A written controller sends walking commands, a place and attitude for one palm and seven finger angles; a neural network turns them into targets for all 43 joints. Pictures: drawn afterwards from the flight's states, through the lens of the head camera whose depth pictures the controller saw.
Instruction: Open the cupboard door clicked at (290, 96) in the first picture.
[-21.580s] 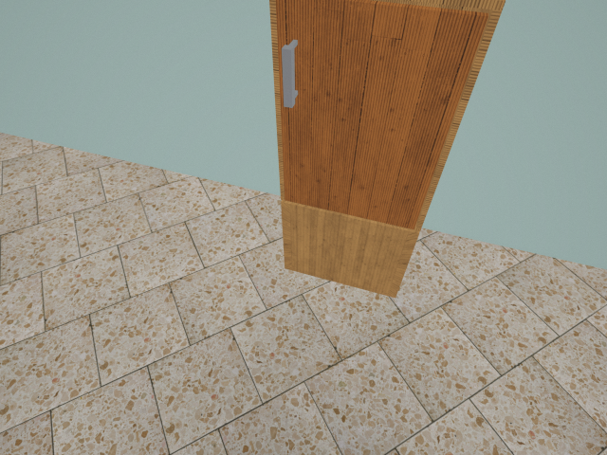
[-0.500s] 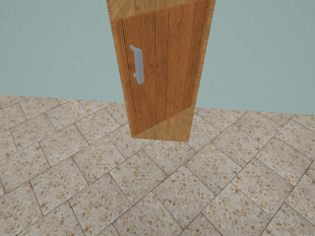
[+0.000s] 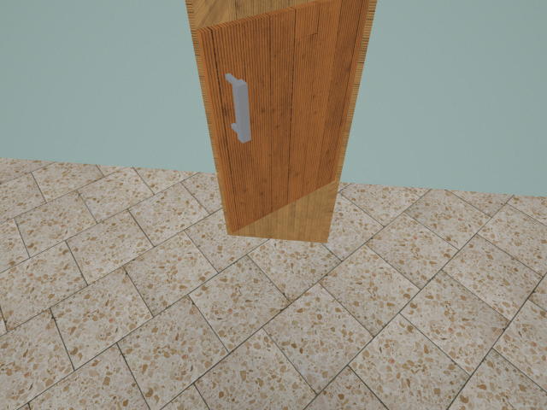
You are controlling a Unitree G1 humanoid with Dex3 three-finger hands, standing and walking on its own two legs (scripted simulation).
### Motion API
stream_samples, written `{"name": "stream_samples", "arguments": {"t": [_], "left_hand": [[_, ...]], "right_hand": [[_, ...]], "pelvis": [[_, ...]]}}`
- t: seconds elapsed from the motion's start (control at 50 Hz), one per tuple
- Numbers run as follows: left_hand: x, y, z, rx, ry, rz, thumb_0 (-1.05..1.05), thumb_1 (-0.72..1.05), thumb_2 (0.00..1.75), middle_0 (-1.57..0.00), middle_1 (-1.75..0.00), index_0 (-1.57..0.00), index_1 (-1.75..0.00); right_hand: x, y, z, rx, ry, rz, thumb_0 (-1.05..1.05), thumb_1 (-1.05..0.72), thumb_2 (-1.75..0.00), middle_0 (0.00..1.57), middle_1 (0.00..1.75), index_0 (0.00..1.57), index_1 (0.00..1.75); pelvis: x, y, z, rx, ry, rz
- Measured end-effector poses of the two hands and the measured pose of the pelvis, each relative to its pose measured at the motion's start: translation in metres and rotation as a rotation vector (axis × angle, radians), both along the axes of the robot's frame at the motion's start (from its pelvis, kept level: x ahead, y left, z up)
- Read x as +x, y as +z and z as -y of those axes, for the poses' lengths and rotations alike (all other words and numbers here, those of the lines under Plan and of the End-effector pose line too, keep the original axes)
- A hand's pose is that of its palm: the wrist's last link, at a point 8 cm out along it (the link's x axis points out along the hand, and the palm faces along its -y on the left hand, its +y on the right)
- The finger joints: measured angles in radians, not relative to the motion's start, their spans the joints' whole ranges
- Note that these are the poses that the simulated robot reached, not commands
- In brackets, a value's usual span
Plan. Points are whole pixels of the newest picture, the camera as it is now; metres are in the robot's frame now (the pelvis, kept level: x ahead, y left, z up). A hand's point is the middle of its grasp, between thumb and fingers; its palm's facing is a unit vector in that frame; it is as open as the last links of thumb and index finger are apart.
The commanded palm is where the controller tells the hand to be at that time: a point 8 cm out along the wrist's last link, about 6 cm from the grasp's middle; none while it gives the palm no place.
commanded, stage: look to check the result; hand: left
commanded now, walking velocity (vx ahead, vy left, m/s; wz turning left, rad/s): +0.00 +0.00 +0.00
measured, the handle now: (237, 108) +0.67 +0.11 +0.09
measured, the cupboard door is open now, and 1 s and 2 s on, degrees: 40 40 40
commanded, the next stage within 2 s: walk to a spot facing it in 0.14 s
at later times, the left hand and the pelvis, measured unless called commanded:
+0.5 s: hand out of the picture +0.04 +0.19 -0.18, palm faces -0.05 -0.97 -0.24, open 7.4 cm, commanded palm none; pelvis +0.00 +0.00 -0.01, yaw -5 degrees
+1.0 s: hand out of the picture +0.11 +0.15 -0.16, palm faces -0.29 -0.91 -0.28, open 7.4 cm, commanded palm none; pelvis +0.00 -0.04 +0.00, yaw -22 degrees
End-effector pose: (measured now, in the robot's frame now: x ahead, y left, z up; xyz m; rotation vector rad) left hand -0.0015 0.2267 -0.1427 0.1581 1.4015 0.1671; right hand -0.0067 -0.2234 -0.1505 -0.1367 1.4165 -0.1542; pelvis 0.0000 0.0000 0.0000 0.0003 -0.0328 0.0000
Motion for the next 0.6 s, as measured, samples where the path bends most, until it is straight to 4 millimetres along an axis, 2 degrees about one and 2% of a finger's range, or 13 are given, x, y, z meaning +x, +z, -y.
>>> {"name": "stream_samples", "arguments": {"t": [0.38, 0.5, 0.6], "left_hand": [[0.037, 0.007, -0.018, 0.051, -0.034, 0.055, 0.00, 0.91, 0.90, -0.20, -0.30, -0.20, -0.29], [0.045, 0.000, -0.014, 0.035, -0.077, 0.021, 0.00, 0.91, 0.90, -0.20, -0.30, -0.20, -0.29], [0.061, -0.005, -0.010, 0.030, -0.130, 0.026, 0.00, 0.91, 0.90, -0.20, -0.30, -0.20, -0.29]], "right_hand": [[0.035, 0.004, 0.024, -0.046, 0.009, 0.062, 0.00, -0.91, -0.90, 0.20, 0.29, 0.20, 0.30], [0.031, 0.001, 0.023, -0.050, -0.060, 0.086, 0.00, -0.91, -0.90, 0.20, 0.29, 0.20, 0.30], [0.019, -0.004, 0.027, -0.056, -0.112, 0.089, 0.00, -0.91, -0.90, 0.20, 0.29, 0.20, 0.30]], "pelvis": [[0.006, 0.000, 0.003, 0.001, -0.024, -0.009], [0.004, -0.006, 0.003, 0.002, -0.084, -0.021], [0.001, -0.012, 0.005, 0.022, -0.135, -0.035]]}}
